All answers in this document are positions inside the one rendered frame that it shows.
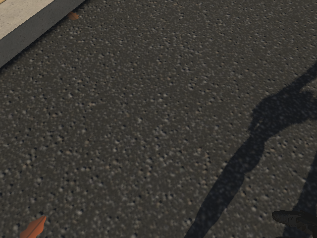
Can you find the right robot hand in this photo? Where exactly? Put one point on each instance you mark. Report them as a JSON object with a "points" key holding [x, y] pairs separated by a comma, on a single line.
{"points": [[301, 219]]}

